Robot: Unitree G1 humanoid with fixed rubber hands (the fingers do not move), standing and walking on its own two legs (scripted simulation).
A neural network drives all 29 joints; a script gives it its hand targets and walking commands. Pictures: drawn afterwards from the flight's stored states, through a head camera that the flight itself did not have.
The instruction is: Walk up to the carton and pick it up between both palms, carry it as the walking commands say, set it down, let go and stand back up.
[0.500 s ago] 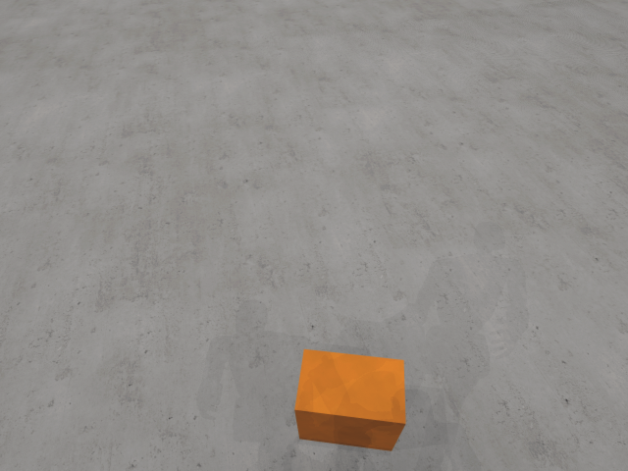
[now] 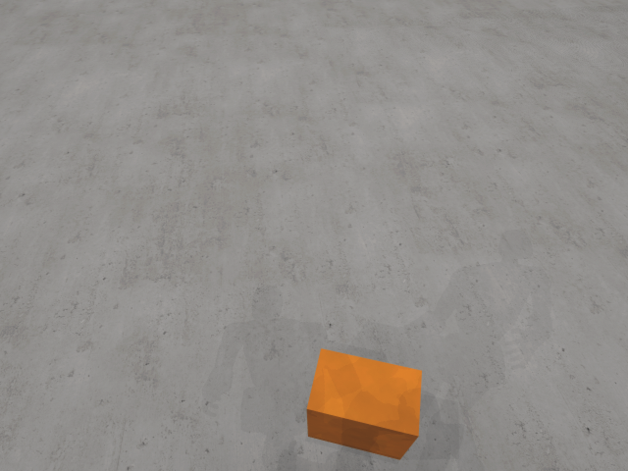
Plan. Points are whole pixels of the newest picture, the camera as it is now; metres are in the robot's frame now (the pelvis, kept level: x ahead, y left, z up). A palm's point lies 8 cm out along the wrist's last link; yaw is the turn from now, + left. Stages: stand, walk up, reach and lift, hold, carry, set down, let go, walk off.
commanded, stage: walk up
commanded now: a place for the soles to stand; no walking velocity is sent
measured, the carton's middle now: (361, 405) +0.40 -0.09 -0.63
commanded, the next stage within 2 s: reach and lift in 1.76 s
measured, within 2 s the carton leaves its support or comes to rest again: neither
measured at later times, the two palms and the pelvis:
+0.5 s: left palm out of the picture +0.04 +0.26 -0.12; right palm out of the picture +0.08 -0.26 -0.11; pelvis +0.01 -0.01 +0.00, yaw +2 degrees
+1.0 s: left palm out of the picture +0.02 +0.26 -0.13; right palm out of the picture +0.09 -0.26 -0.12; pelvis +0.01 -0.01 +0.00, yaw +3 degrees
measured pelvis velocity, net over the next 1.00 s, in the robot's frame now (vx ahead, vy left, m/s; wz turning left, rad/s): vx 0.01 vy -0.01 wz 0.06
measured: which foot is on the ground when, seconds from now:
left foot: down 0.00-1.00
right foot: down 0.00-1.00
